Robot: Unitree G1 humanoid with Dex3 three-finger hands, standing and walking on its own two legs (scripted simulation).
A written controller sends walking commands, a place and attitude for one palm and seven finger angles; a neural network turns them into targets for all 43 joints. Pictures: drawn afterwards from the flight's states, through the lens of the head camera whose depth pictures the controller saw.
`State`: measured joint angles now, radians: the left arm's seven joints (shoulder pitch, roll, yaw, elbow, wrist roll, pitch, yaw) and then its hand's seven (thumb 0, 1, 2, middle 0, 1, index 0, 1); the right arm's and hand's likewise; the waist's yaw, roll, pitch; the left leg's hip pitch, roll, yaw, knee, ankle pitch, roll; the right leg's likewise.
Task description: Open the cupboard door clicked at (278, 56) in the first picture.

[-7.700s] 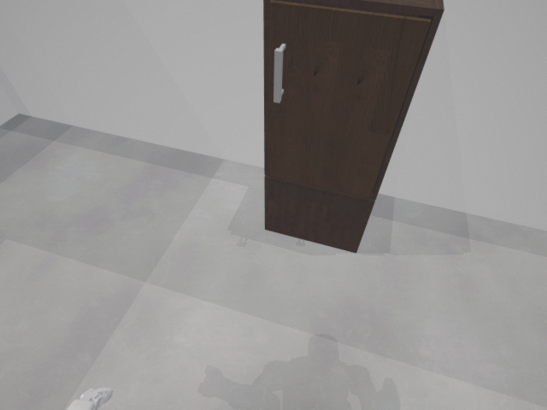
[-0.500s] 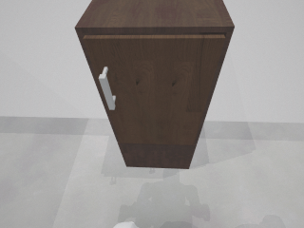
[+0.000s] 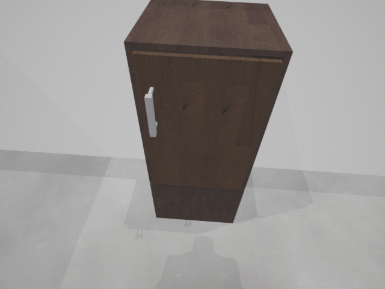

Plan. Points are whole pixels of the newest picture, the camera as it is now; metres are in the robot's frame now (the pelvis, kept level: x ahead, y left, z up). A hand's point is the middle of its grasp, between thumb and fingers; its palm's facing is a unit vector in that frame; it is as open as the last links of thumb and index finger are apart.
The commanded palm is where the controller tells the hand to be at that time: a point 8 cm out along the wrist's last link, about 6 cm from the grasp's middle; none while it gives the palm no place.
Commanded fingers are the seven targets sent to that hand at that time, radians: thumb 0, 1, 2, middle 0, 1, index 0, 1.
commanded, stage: come to a stop and stand still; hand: left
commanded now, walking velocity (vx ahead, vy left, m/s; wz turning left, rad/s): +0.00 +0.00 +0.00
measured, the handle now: (152, 112) +0.58 +0.17 +0.03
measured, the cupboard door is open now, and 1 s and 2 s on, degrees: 0 0 0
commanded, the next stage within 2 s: look again from close up in 0.08 s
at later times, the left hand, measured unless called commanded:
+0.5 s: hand out of the picture +0.01 +0.18 -0.18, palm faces +0.07 -0.98 -0.21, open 7.3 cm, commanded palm none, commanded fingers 0.00 0.90 0.90 -0.20 -0.30 -0.20 -0.30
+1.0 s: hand out of the picture -0.01 +0.16 -0.18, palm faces +0.04 -0.98 -0.18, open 7.3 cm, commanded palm none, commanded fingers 0.00 0.90 0.90 -0.20 -0.30 -0.20 -0.30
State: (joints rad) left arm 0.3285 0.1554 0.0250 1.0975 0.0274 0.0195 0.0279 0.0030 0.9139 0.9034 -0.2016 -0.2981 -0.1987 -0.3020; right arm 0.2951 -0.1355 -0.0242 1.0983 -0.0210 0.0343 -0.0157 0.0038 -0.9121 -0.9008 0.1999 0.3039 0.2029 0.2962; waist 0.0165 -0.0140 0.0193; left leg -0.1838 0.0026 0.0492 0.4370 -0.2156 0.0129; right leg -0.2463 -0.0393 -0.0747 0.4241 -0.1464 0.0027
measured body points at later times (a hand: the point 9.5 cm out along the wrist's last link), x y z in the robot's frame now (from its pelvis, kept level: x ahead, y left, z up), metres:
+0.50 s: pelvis +0.00 +0.01 -0.01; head -0.03 +0.01 +0.44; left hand +0.01 +0.23 -0.16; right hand +0.01 -0.20 -0.17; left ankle +0.02 +0.11 -0.74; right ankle +0.06 -0.12 -0.74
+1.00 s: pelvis +0.01 -0.01 -0.01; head +0.00 -0.01 +0.44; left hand -0.01 +0.21 -0.17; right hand +0.02 -0.23 -0.17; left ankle +0.02 +0.11 -0.74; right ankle +0.06 -0.12 -0.74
